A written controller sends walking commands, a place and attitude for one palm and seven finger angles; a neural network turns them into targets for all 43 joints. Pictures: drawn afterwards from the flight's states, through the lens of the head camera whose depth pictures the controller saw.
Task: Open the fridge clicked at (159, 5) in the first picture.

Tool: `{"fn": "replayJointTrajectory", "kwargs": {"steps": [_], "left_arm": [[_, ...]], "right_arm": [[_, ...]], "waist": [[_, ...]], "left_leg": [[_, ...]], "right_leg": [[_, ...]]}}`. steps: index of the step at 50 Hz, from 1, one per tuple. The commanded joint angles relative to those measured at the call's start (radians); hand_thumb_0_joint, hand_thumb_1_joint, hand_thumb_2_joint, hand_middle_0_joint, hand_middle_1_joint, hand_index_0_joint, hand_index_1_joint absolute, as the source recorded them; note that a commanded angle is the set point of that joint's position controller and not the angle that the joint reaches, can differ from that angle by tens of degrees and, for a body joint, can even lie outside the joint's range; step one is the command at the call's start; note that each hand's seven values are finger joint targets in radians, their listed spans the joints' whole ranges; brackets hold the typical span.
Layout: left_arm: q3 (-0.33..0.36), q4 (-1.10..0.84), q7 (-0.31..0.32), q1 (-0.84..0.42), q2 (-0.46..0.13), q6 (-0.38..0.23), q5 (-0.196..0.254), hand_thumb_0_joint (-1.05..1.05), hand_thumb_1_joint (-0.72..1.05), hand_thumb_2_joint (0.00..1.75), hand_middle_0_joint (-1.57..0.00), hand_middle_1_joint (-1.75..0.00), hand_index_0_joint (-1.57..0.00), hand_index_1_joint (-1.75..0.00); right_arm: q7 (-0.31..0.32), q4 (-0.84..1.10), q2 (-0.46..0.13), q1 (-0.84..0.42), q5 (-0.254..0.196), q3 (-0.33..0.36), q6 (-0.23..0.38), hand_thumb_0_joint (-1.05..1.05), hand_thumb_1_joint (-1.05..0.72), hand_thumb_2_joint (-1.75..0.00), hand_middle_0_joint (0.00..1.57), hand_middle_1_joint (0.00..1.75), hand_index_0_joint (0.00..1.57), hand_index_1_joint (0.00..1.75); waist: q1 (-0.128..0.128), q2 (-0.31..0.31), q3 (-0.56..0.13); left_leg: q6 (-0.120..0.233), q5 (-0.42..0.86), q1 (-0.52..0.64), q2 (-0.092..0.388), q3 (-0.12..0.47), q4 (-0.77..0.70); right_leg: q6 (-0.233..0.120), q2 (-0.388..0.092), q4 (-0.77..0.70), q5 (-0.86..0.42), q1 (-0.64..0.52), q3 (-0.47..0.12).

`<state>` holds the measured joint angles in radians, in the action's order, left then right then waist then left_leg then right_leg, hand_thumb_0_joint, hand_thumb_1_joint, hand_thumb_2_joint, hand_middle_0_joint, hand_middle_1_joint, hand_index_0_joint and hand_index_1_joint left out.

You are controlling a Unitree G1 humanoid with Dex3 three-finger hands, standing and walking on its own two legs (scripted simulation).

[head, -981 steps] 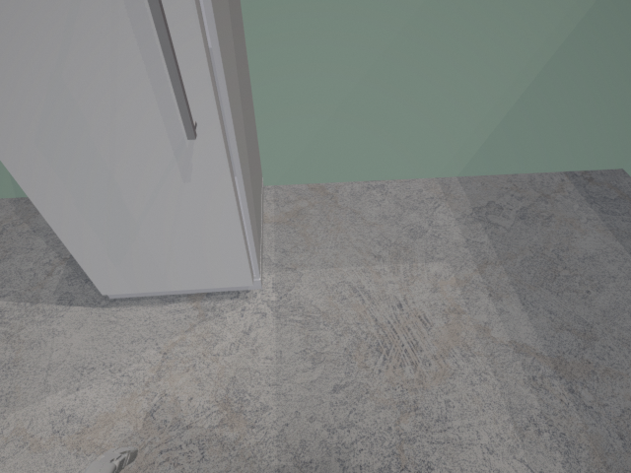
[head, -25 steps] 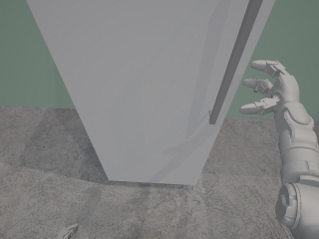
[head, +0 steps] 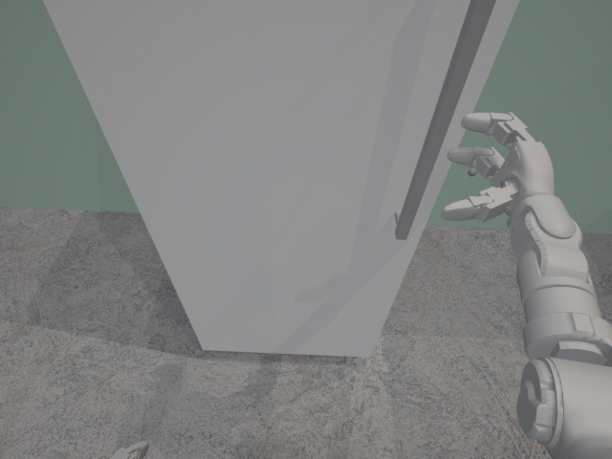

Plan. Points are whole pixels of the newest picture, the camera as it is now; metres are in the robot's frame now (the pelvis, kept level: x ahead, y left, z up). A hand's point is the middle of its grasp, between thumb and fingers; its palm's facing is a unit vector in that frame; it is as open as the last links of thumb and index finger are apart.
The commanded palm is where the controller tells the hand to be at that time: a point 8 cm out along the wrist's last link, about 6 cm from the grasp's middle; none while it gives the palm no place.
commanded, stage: feel for the door with the fingertips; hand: right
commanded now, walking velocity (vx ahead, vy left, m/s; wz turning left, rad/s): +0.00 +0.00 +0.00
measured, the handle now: (440, 106) +0.51 -0.10 +0.22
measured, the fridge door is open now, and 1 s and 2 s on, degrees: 0 0 0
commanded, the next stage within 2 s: slide the fingers in behind the handle in 0.66 s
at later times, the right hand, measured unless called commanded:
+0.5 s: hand (457, 164) +0.45 -0.13 +0.18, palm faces -0.04 +1.00 -0.01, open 14.0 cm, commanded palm +0.43 -0.18 +0.17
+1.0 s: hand (450, 161) +0.46 -0.13 +0.18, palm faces -0.06 +1.00 +0.01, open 13.8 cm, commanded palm +0.43 -0.18 +0.17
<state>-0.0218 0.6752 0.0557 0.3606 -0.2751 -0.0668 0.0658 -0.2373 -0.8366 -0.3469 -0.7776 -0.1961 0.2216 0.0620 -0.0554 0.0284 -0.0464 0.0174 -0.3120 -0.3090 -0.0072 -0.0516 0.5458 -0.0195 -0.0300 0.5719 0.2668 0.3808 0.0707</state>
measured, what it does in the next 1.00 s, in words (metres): stands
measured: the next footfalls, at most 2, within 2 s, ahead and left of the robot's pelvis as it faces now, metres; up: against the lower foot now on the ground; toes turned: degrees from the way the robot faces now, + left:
none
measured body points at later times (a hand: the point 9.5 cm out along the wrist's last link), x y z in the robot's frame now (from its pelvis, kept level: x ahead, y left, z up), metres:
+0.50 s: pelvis -0.01 +0.01 +0.00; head +0.01 +0.02 +0.45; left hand +0.07 +0.27 -0.11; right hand +0.45 -0.19 +0.18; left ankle -0.02 +0.11 -0.73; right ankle +0.02 -0.11 -0.73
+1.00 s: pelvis -0.01 +0.00 +0.00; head +0.01 +0.01 +0.45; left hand +0.04 +0.27 -0.12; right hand +0.46 -0.18 +0.18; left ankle -0.02 +0.11 -0.73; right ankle +0.01 -0.11 -0.73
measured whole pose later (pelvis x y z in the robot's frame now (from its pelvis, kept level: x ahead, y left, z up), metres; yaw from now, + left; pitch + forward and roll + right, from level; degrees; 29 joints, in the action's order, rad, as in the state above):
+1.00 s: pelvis -0.01 +0.00 +0.00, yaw +1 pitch +5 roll +1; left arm -0.02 0.69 0.04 0.38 -0.27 -0.07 0.05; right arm -0.17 -1.03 -0.34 -0.90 -0.15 0.25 0.14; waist -0.09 0.03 -0.05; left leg 0.02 -0.30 -0.36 -0.02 -0.04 0.57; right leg -0.02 -0.04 0.58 0.25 0.42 0.08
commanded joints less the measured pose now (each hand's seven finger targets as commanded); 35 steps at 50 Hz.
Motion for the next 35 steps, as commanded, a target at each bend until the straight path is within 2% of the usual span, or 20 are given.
{"fn": "replayJointTrajectory", "kwargs": {"steps": [1,3,4,5,8,10,11,12,14,16,19,20,23,24,26,29,30,31,33,35], "left_arm": [[0.048,-0.113,0.002,-0.014,-0.143,-0.042,0.002,0.00,0.90,0.90,-0.20,-0.30,-0.20,-0.30],[0.045,-0.117,0.002,-0.022,-0.139,-0.037,0.001,0.00,0.90,0.90,-0.20,-0.30,-0.20,-0.30],[0.044,-0.114,0.004,-0.013,-0.142,-0.032,-0.002,0.00,0.90,0.90,-0.20,-0.30,-0.20,-0.30],[0.043,-0.121,0.002,-0.022,-0.139,-0.033,-0.003,0.00,0.90,0.90,-0.20,-0.30,-0.20,-0.30],[0.042,-0.133,0.000,-0.030,-0.128,-0.036,-0.004,0.00,0.90,0.90,-0.20,-0.30,-0.20,-0.30],[0.042,-0.136,-0.004,-0.036,-0.123,-0.041,-0.006,0.00,0.90,0.90,-0.20,-0.30,-0.20,-0.30],[0.043,-0.129,-0.002,-0.032,-0.125,-0.040,-0.005,0.00,0.90,0.90,-0.20,-0.30,-0.20,-0.30],[0.041,-0.127,-0.002,-0.034,-0.124,-0.039,-0.004,0.00,0.90,0.90,-0.20,-0.30,-0.20,-0.30],[0.042,-0.116,0.003,-0.024,-0.130,-0.035,-0.004,0.00,0.90,0.90,-0.20,-0.30,-0.20,-0.30],[0.039,-0.112,0.009,-0.026,-0.134,-0.033,0.000,0.00,0.90,0.90,-0.20,-0.30,-0.20,-0.30],[0.039,-0.108,0.014,-0.018,-0.134,-0.030,-0.003,0.00,0.90,0.90,-0.20,-0.30,-0.20,-0.30],[0.038,-0.107,0.013,-0.020,-0.133,-0.032,0.000,0.00,0.90,0.90,-0.20,-0.30,-0.20,-0.30],[0.038,-0.096,0.012,-0.006,-0.130,-0.040,-0.002,0.00,0.90,0.90,-0.20,-0.30,-0.20,-0.30],[0.041,-0.096,0.009,0.003,-0.130,-0.042,-0.003,0.00,0.90,0.90,-0.20,-0.30,-0.20,-0.30],[0.044,-0.093,0.007,0.009,-0.138,-0.046,-0.004,0.00,0.90,0.90,-0.20,-0.30,-0.20,-0.30],[0.048,-0.083,0.003,0.022,-0.142,-0.045,-0.006,0.00,0.90,0.90,-0.20,-0.30,-0.20,-0.30],[0.047,-0.084,0.002,0.022,-0.144,-0.044,-0.004,0.00,0.90,0.90,-0.20,-0.30,-0.20,-0.30],[0.046,-0.081,0.002,0.021,-0.144,-0.043,-0.005,0.00,0.90,0.90,-0.20,-0.30,-0.20,-0.30],[0.044,-0.074,0.003,0.035,-0.146,-0.042,-0.008,0.00,0.90,0.90,-0.20,-0.30,-0.20,-0.30],[0.045,-0.078,0.000,0.038,-0.145,-0.043,-0.011,0.00,0.90,0.90,-0.20,-0.30,-0.20,-0.30]], "right_arm": [[0.024,0.209,-0.175,-0.474,-0.010,0.046,0.031,0.00,0.50,-0.30,0.30,1.20,0.30,1.20],[0.044,0.190,-0.171,-0.489,-0.005,0.047,0.017,0.00,0.50,-0.30,0.30,1.20,0.30,1.20],[0.057,0.182,-0.199,-0.490,0.001,0.066,0.019,0.00,0.50,-0.30,0.30,1.20,0.30,1.20],[0.067,0.200,-0.200,-0.519,0.010,0.067,0.023,0.00,0.50,-0.30,0.30,1.20,0.30,1.20],[0.087,0.241,-0.204,-0.502,0.023,0.079,0.045,0.00,0.50,-0.30,0.30,1.20,0.30,1.20],[0.090,0.274,-0.165,-0.512,0.024,0.048,0.065,0.00,0.50,-0.30,0.30,1.20,0.30,1.20],[0.091,0.261,-0.184,-0.519,0.026,0.058,0.070,0.00,0.50,-0.30,0.30,1.20,0.30,1.20],[0.087,0.266,-0.167,-0.542,0.028,0.035,0.073,0.00,0.50,-0.30,0.30,1.20,0.30,1.20],[0.083,0.196,-0.172,-0.547,0.026,0.034,0.065,0.00,0.50,-0.30,0.30,1.20,0.30,1.20],[0.077,0.139,-0.207,-0.574,0.025,0.059,0.052,0.00,0.50,-0.30,0.30,1.20,0.30,1.20],[0.065,0.112,-0.221,-0.598,0.022,0.065,0.057,0.00,0.50,-0.30,0.30,1.20,0.30,1.20],[0.060,0.124,-0.224,-0.623,0.025,0.062,0.067,0.00,0.50,-0.30,0.30,1.20,0.30,1.20],[0.047,0.106,-0.181,-0.660,0.024,0.024,0.095,0.00,0.50,-0.30,0.30,1.20,0.30,1.20],[0.043,0.100,-0.158,-0.651,0.019,0.004,0.105,0.00,0.50,-0.30,0.30,1.20,0.30,1.20],[0.038,0.079,-0.179,-0.637,0.016,0.030,0.111,0.00,0.50,-0.30,0.30,1.20,0.30,1.20],[0.037,0.038,-0.157,-0.640,0.013,0.013,0.108,0.00,0.50,-0.30,0.30,1.20,0.30,1.20],[0.044,0.033,-0.171,-0.640,0.016,0.030,0.105,0.00,0.50,-0.30,0.30,1.20,0.30,1.20],[0.049,0.025,-0.166,-0.668,0.020,0.020,0.101,0.00,0.50,-0.30,0.30,1.20,0.30,1.20],[0.065,0.006,-0.215,-0.707,0.034,0.050,0.104,0.00,0.50,-0.30,0.30,1.20,0.30,1.20],[0.081,0.017,-0.229,-0.716,0.042,0.066,0.118,0.00,0.50,-0.30,0.30,1.20,0.30,1.20]], "waist": [[-0.006,-0.015,-0.304],[-0.010,-0.040,-0.268],[-0.007,-0.079,-0.263],[-0.010,-0.062,-0.278],[0.009,-0.029,-0.335],[0.004,-0.005,-0.356],[-0.001,-0.016,-0.343],[-0.009,0.009,-0.339],[-0.026,-0.069,-0.284],[-0.026,-0.073,-0.254],[-0.027,-0.070,-0.279],[-0.027,-0.030,-0.303],[-0.041,-0.002,-0.320],[-0.044,-0.032,-0.319],[-0.038,-0.029,-0.336],[-0.044,-0.052,-0.312],[-0.039,-0.054,-0.309],[-0.048,-0.043,-0.295],[-0.048,-0.047,-0.281],[-0.045,-0.047,-0.309]], "left_leg": [[0.005,0.326,-0.033,-0.023,0.014,-0.062],[0.001,0.297,-0.028,-0.020,0.018,-0.073],[0.000,0.288,-0.001,-0.016,0.018,-0.077],[-0.002,0.310,0.004,-0.015,0.026,-0.071],[0.002,0.332,0.029,-0.014,0.031,-0.063],[0.003,0.358,0.027,-0.017,0.031,-0.057],[0.001,0.356,0.024,-0.018,0.033,-0.062],[0.001,0.352,0.020,-0.017,0.034,-0.063],[-0.005,0.329,0.016,-0.017,0.036,-0.080],[-0.009,0.289,0.003,-0.013,0.045,-0.089],[-0.011,0.309,0.031,-0.005,0.053,-0.090],[-0.009,0.325,0.030,-0.004,0.056,-0.083],[-0.004,0.320,-0.003,-0.010,0.046,-0.075],[-0.004,0.320,0.004,-0.011,0.043,-0.075],[-0.005,0.326,-0.002,-0.013,0.044,-0.069],[-0.005,0.315,-0.013,-0.013,0.037,-0.070],[-0.005,0.321,-0.021,-0.014,0.040,-0.068],[-0.007,0.304,-0.036,-0.014,0.040,-0.071],[-0.007,0.264,-0.038,-0.012,0.042,-0.074],[-0.009,0.283,-0.019,-0.012,0.048,-0.068]], "right_leg": [[-0.023,0.011,-0.037,-0.274,-0.274,-0.081],[-0.028,0.017,-0.046,-0.217,-0.228,-0.072],[-0.032,0.018,-0.048,-0.204,-0.199,-0.070],[-0.033,0.020,-0.050,-0.211,-0.204,-0.067],[-0.029,0.023,-0.046,-0.235,-0.236,-0.063],[-0.029,0.020,-0.038,-0.265,-0.266,-0.061],[-0.029,0.019,-0.037,-0.256,-0.259,-0.060],[-0.028,0.021,-0.040,-0.248,-0.261,-0.058],[-0.036,0.022,-0.040,-0.209,-0.218,-0.056],[-0.037,0.026,-0.050,-0.150,-0.184,-0.054],[-0.041,0.031,-0.045,-0.157,-0.176,-0.047],[-0.038,0.032,-0.043,-0.171,-0.190,-0.048],[-0.033,0.030,-0.035,-0.185,-0.222,-0.058],[-0.035,0.029,-0.030,-0.191,-0.216,-0.060],[-0.033,0.029,-0.032,-0.190,-0.218,-0.061],[-0.035,0.028,-0.031,-0.189,-0.202,-0.062],[-0.036,0.030,-0.029,-0.190,-0.201,-0.062],[-0.035,0.030,-0.031,-0.174,-0.195,-0.061],[-0.034,0.029,-0.038,-0.143,-0.165,-0.067],[-0.038,0.032,-0.031,-0.156,-0.162,-0.063]]}}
